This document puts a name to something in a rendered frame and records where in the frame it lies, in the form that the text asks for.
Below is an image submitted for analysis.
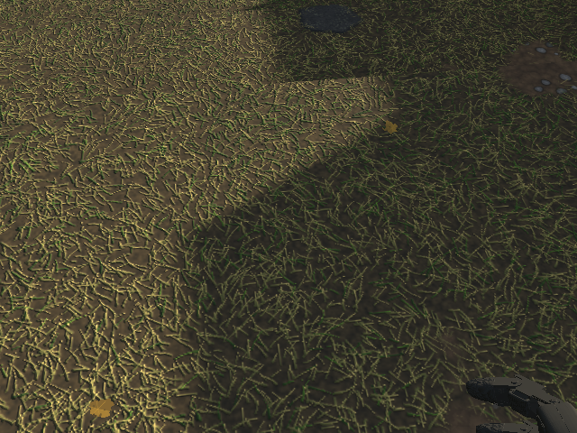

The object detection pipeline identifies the robot right hand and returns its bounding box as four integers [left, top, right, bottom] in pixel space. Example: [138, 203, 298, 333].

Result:
[466, 374, 577, 433]

